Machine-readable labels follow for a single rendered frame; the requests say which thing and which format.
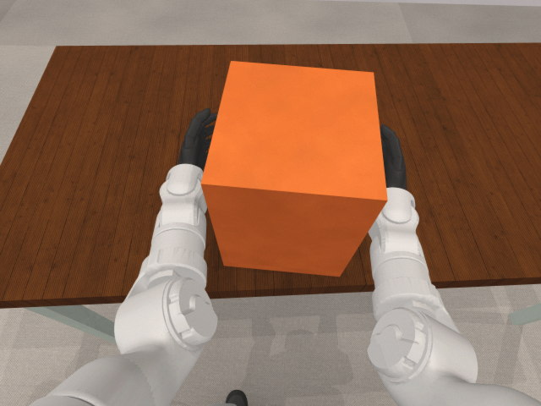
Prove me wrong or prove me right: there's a robot right hand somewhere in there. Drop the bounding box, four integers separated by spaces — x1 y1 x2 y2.
380 124 407 190

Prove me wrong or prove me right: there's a carton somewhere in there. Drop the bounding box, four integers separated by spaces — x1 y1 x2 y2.
201 61 388 277

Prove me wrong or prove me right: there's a robot left hand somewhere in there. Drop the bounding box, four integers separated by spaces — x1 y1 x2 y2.
178 108 218 171

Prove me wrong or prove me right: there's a robot left forearm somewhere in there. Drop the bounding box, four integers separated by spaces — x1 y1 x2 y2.
114 164 207 342

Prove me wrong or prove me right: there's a right robot upper arm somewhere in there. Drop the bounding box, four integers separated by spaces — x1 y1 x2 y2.
367 307 541 406

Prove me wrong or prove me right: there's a table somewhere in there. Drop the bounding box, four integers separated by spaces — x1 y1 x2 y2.
0 42 541 344

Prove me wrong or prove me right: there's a robot right forearm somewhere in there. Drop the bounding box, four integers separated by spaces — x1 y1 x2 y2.
369 188 461 334

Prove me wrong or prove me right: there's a left robot upper arm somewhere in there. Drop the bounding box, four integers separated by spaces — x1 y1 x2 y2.
29 277 217 406

